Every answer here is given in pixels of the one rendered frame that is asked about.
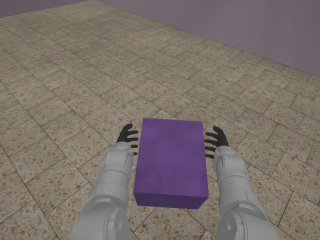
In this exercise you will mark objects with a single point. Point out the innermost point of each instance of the left robot forearm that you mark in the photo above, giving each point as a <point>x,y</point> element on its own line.
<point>112,184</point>

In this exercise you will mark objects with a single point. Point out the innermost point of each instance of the robot left hand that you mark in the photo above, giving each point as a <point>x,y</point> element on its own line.
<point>124,133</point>

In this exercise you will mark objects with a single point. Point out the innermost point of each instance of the right robot upper arm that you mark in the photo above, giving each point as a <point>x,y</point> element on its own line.
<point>237,225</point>

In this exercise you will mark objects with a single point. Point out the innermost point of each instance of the robot right hand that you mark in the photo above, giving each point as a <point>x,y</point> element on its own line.
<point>221,140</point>

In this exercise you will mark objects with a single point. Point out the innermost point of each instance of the right robot forearm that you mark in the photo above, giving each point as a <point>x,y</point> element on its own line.
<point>235,191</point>

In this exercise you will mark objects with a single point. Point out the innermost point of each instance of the left robot upper arm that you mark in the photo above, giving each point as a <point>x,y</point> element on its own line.
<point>106,223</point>

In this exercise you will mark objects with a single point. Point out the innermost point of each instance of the carton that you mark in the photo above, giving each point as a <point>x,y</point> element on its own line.
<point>171,169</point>

